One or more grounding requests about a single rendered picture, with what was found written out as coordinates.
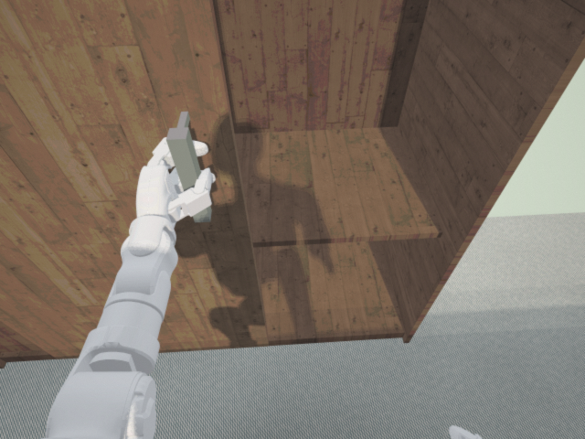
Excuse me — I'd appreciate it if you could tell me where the wardrobe door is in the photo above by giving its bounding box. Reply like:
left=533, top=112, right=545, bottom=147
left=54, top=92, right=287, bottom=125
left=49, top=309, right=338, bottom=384
left=0, top=0, right=269, bottom=359
left=0, top=321, right=43, bottom=352

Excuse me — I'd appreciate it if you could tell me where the left robot hand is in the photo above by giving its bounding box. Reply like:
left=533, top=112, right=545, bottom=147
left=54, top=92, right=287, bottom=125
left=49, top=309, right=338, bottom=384
left=136, top=137, right=216, bottom=228

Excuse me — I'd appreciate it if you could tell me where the robot left forearm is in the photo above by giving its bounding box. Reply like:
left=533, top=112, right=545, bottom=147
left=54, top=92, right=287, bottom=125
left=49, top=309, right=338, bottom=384
left=46, top=215, right=178, bottom=438

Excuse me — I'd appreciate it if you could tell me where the left robot upper arm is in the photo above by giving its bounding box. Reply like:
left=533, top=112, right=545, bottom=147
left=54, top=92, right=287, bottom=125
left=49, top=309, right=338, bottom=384
left=41, top=371, right=156, bottom=439

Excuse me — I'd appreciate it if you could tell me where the handle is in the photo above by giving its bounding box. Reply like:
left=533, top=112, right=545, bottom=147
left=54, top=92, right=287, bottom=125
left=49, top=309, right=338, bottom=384
left=166, top=112, right=212, bottom=222

